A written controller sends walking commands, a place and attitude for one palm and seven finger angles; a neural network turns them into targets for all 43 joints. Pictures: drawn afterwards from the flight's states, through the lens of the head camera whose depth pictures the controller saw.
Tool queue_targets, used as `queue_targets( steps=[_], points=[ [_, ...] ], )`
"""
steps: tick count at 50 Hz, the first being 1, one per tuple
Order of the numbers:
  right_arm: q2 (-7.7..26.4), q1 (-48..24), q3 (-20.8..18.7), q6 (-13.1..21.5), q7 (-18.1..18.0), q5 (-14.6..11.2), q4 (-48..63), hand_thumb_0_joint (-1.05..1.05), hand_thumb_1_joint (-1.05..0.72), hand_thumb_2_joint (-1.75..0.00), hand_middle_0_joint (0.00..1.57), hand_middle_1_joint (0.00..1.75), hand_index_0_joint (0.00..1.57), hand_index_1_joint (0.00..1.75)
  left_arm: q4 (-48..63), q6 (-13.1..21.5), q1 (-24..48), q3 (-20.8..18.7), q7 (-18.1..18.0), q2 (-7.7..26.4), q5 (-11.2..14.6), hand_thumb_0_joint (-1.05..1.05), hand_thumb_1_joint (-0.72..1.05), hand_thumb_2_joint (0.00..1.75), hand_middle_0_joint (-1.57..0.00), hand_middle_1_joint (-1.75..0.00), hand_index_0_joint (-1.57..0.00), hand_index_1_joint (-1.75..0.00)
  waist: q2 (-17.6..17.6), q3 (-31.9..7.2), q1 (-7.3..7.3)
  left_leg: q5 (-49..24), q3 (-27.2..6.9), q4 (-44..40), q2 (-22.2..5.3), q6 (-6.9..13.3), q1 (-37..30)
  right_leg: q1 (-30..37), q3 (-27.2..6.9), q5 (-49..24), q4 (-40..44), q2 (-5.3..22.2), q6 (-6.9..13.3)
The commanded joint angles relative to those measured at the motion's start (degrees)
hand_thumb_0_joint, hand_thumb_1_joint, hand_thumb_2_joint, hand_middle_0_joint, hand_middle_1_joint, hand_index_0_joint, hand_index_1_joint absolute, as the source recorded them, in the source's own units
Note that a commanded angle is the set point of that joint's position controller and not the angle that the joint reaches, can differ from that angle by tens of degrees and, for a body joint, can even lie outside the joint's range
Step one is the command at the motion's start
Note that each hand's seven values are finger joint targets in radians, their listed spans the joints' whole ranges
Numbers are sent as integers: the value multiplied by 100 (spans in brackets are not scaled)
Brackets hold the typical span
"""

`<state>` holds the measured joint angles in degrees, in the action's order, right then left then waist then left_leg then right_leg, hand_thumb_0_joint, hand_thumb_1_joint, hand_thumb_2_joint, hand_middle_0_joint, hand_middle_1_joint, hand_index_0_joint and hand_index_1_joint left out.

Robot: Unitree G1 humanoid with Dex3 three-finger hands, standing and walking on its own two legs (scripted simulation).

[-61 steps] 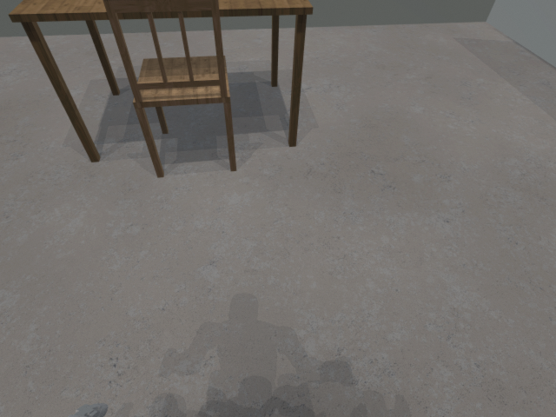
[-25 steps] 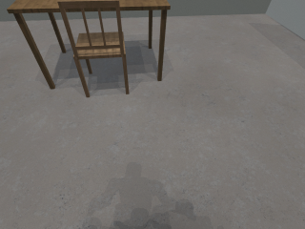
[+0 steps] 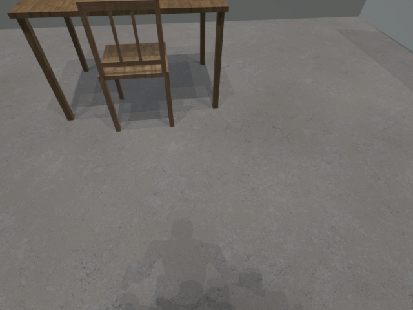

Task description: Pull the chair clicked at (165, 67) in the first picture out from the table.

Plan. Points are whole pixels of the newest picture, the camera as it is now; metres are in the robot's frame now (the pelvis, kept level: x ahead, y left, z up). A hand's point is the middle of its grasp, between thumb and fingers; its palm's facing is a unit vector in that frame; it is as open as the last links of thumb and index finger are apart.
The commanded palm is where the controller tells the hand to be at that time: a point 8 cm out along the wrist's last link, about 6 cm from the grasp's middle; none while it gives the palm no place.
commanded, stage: look at it before walking up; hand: left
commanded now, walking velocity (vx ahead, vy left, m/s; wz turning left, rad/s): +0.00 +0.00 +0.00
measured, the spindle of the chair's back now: (115, 37) +1.40 +0.57 -0.11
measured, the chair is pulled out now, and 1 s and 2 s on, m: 0.00 0.00 0.00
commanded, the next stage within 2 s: walk to a spot facing it in 0.32 s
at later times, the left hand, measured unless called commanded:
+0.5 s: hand out of the picture +0.08 +0.24 -0.16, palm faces -0.02 -0.94 -0.33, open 7.4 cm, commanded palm none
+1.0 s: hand (116, 304) +0.17 +0.22 -0.18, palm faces +0.08 -0.99 -0.15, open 7.3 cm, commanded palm none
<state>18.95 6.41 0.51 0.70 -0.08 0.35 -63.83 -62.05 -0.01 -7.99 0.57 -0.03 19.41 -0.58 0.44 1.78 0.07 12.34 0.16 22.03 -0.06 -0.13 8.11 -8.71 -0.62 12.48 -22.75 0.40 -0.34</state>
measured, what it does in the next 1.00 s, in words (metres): walks ahead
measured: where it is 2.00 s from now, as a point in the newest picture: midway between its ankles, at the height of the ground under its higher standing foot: (192, 233)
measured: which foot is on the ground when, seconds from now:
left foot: down 0.00-1.00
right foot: down 0.00-0.72, up 0.74-1.00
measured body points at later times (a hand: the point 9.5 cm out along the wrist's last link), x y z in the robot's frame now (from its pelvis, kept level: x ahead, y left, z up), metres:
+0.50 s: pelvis +0.01 +0.00 +0.00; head +0.01 +0.00 +0.45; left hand +0.08 +0.29 -0.14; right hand +0.09 -0.29 -0.13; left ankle +0.00 +0.12 -0.74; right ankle +0.00 -0.12 -0.74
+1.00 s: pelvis +0.15 +0.04 +0.00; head +0.18 +0.06 +0.44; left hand +0.17 +0.27 -0.17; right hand +0.03 -0.16 -0.14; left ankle +0.02 +0.11 -0.74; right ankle +0.24 -0.10 -0.69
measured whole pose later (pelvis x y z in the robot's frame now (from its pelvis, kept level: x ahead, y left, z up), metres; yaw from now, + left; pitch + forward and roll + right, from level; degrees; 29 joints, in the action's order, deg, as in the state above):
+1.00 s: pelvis +0.15 +0.04 +0.00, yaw +6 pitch +1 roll -1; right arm 3.9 29.7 0.0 4.4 -1.7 0.8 -67.8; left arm -60.4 -0.2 -12.7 -2.4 1.0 10.5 -1.2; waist 1.4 3.3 -2.3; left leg 19.3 1.8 16.2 1.4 2.9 -2.3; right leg -32.9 4.9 14.3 -52.1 6.2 -1.4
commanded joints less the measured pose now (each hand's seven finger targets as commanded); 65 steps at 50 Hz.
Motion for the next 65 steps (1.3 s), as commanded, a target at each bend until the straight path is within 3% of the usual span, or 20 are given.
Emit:
queue_targets(
  steps=[1, 21, 23, 26, 30, 32, 34, 35, 36, 37, 39, 43, 52, 55, 56, 57, 58, 59, 61, 65],
  points=[
    [1204, -264, -242, 122, -61, 7, 341, 0, -90, -90, 20, 30, 20, 30, 349, 144, 232, -234, -75, 1175, -5, 0, 90, 90, -20, -30, -20, -30, -43, -368, 2, -879, -535, -361, -671, 187, -110, 36, -554, -822, 380, 655, 198],
    [1217, -300, -235, 116, -67, 1, 332, 0, -90, -90, 20, 30, 20, 30, 328, 160, 218, -233, -73, 1198, -1, 0, 90, 90, -20, -30, -20, -30, 5, -446, 5, -1164, -505, -349, -699, 165, -252, 155, -531, -1184, 408, 671, 194],
    [468, 87, -57, 4, -30, 47, 160, 0, -90, -90, 20, 30, 20, 30, 134, 43, -209, -84, -99, 482, -4, 0, 90, 90, -20, -30, -20, -30, 41, -476, 13, -335, -393, -238, -598, 67, -121, 190, -446, -91, 383, 636, 79],
    [408, 255, -84, -75, 10, 107, 201, 0, -90, -90, 20, 30, 20, 30, 122, -37, -556, -152, -27, 574, -61, 0, 90, 90, -20, -30, -20, -30, 274, 276, 117, 1445, -356, 63, -320, 128, 839, -162, -781, 2004, 662, 695, 225],
    [185, 379, -155, -20, 34, 107, 462, 0, -90, -90, 20, 30, 20, 30, 191, 61, -1122, -345, -41, 782, -64, 0, 90, 90, -20, -30, -20, -30, 972, 498, 208, 1369, 145, 1671, -194, 108, 1811, 160, -1777, 2588, 1279, 1652, 866],
    [72, 580, -196, 62, 63, 77, 517, 0, -90, -90, 20, 30, 20, 30, 234, 148, -1078, -384, -55, 685, -81, 0, 90, 90, -20, -30, -20, -30, 716, 475, 63, 1311, 193, 1503, -356, 134, 1609, 71, -1392, 1758, 981, 1752, 972],
    [-43, 1343, -219, 128, 67, 56, 293, 0, -90, -90, 20, 30, 20, 30, 328, 139, -782, -367, -34, 440, -56, 0, 90, 90, -20, -30, -20, -30, 155, 376, -306, 880, 238, 487, -297, 206, 161, -862, -406, 1469, 126, 1200, 631],
    [213, 1959, -299, 165, 18, 100, 112, 0, -90, -90, 20, 30, 20, 30, 411, 117, -790, -322, 2, 79, -24, 0, 90, 90, -20, -30, -20, -30, -895, 375, -497, 1251, -885, -231, -859, 471, -523, -1647, 256, 1321, -1150, 534, 314],
    [642, 2661, -431, 192, -19, 153, -75, 0, -90, -90, 20, 30, 20, 30, 611, 128, -460, -245, 13, -239, -35, 0, 90, 90, -20, -30, -20, -30, -2150, 554, -714, 1606, -2711, -1216, -1974, 957, -837, -2709, 922, 1988, -2871, -83, 47],
    [436, 2859, -385, 195, -92, 123, -133, 0, -90, -90, 20, 30, 20, 30, 787, 174, -82, -269, -35, -127, -97, 0, 90, 90, -20, -30, -20, -30, -1516, 851, -705, 1127, -3154, -1368, -2177, 1208, -785, -3242, 282, 1994, -3747, 146, 122],
    [62, 2486, -308, 275, -135, 60, 6, 0, -90, -90, 20, 30, 20, 30, 682, 257, -71, -292, 53, -177, -84, 0, 90, 90, -20, -30, -20, -30, -353, 871, -449, 70, -2532, -1168, -2048, 1348, -774, -3435, 63, 1256, -4185, 568, 115],
    [-252, 2463, -264, 447, -205, 35, -86, 0, -90, -90, 20, 30, 20, 30, 515, 200, -426, -292, 106, -536, -84, 0, 90, 90, -20, -30, -20, -30, -612, 370, -205, -1556, -1177, -1035, -1454, 1157, -936, -3037, 306, 538, -3918, 662, -103],
    [-437, 2811, -308, 449, -243, 78, -405, 0, -90, -90, 20, 30, 20, 30, 885, 244, 635, -329, 147, -778, -29, 0, 90, 90, -20, -30, -20, -30, -764, 687, -350, -2776, -448, -949, -1292, 933, -699, -2042, 827, -173, -1614, 346, 87],
    [-284, 2543, -355, 423, -239, 55, -391, 0, -90, -90, 20, 30, 20, 30, 608, 290, -473, -427, 93, -568, -58, 0, 90, 90, -20, -30, -20, -30, -703, 218, 247, -4206, -216, 381, -1208, 744, -591, -561, 974, -175, -1215, 22, 299],
    [-269, 2424, -375, 421, -220, 30, -326, 0, -90, -90, 20, 30, 20, 30, 369, 351, -1375, -510, 68, -336, -88, 0, 90, 90, -20, -30, -20, -30, -468, -221, 644, -3825, -99, 1528, -1022, 565, -64, 693, 823, -413, -914, 96, 388],
    [-500, 2581, -349, 439, -142, -29, -203, 0, -90, -90, 20, 30, 20, 30, 148, 445, -2228, -656, -13, 221, -161, 0, 90, 90, -20, -30, -20, -30, 543, -961, 895, -1982, 176, 3420, -518, 359, 1313, 2241, -713, -247, -622, 1422, 837],
    [-776, 2709, -316, 451, -142, -59, -34, 0, -90, -90, 20, 30, 20, 30, 10, 425, -2630, -740, -70, 712, -85, 0, 90, 90, -20, -30, -20, -30, 1335, -1505, 723, 1811, 128, 5416, 162, 237, 2389, 2605, -3102, -477, 254, 2919, 1411],
    [-665, 2232, -361, 398, -116, -74, 53, 0, -90, -90, 20, 30, 20, 30, 103, 394, -2186, -721, -70, 548, 4, 0, 90, 90, -20, -30, -20, -30, 856, -1140, 724, 1630, -299, 5952, -215, 378, 2412, 1786, -3085, 741, 727, 2858, 1458],
    [-834, 1547, -377, 329, -37, 45, 237, 0, -90, -90, 20, 30, 20, 30, 282, 418, -1241, -533, -102, -125, -58, 0, 90, 90, -20, -30, -20, -30, 281, 165, 344, 816, -294, 5806, -715, 339, 2775, 104, -1843, 962, 935, 2422, 1154],
    [-1050, 1864, -376, 61, 43, 120, 176, 0, -90, -90, 20, 30, 20, 30, 303, 491, -868, -394, -117, -537, -121, 0, 90, 90, -20, -30, -20, -30, 507, 247, -232, 452, 17, 4574, -882, 84, 2115, -1125, -98, 307, 1158, 1793, 770]
  ],
)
